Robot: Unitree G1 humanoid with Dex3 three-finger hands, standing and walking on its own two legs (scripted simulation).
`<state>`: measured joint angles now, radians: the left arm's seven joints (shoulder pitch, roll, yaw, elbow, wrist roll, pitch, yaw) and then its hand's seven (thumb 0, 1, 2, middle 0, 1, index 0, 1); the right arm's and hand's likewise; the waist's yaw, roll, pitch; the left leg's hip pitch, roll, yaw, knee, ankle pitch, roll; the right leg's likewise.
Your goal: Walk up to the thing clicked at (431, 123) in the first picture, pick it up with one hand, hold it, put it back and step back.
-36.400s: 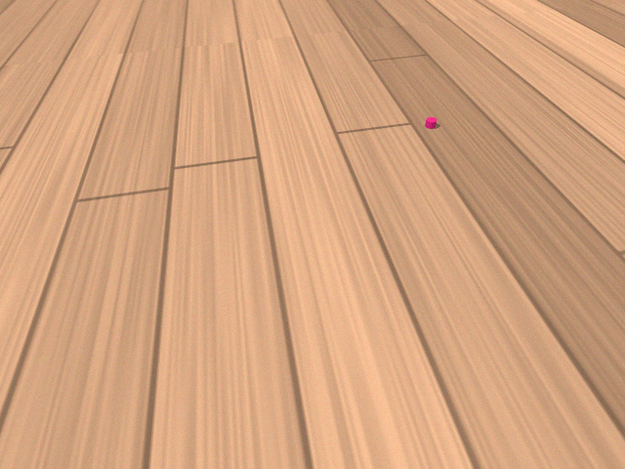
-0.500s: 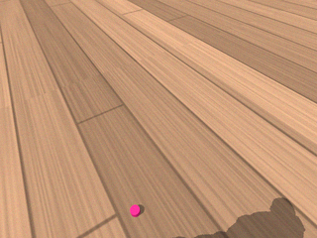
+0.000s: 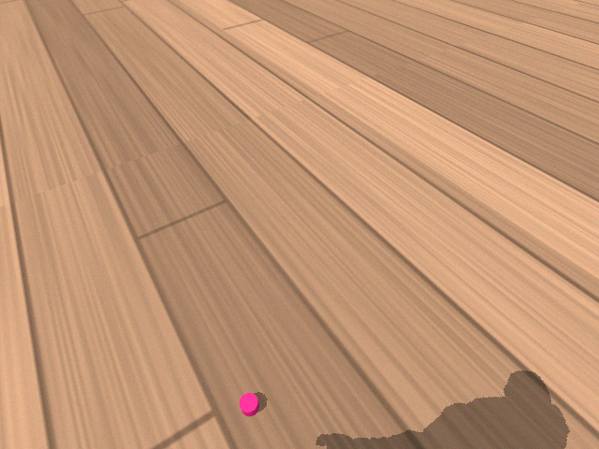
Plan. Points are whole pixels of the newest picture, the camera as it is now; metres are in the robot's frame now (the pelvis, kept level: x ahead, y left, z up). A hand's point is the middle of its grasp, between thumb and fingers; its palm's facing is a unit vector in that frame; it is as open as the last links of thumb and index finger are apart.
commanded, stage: stand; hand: left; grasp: from above
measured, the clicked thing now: (249, 404) +0.44 +0.22 -0.76
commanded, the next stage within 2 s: step back in 0.80 s
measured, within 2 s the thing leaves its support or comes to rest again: neither
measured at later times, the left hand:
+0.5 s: hand out of the picture +0.08 +0.25 -0.16, palm faces +0.00 -0.94 -0.34, open 7.4 cm
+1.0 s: hand out of the picture +0.08 +0.27 -0.16, palm faces -0.02 -0.92 -0.38, open 7.4 cm
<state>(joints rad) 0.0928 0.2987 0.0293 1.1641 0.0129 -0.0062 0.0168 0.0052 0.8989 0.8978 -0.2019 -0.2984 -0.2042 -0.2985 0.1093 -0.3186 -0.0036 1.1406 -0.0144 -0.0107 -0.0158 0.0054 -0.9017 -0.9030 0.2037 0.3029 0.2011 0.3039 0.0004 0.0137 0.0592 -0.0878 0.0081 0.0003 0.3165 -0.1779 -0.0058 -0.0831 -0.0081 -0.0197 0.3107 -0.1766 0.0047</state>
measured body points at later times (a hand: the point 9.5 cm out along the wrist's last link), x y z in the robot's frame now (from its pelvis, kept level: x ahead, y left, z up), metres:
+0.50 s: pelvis +0.00 +0.00 +0.00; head +0.01 +0.00 +0.45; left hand +0.08 +0.30 -0.13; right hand +0.08 -0.29 -0.14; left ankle +0.00 +0.12 -0.75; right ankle +0.00 -0.12 -0.75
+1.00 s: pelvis -0.03 +0.01 -0.01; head +0.03 +0.00 +0.43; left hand +0.08 +0.32 -0.14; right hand +0.07 -0.31 -0.14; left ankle +0.00 +0.12 -0.75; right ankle +0.00 -0.12 -0.75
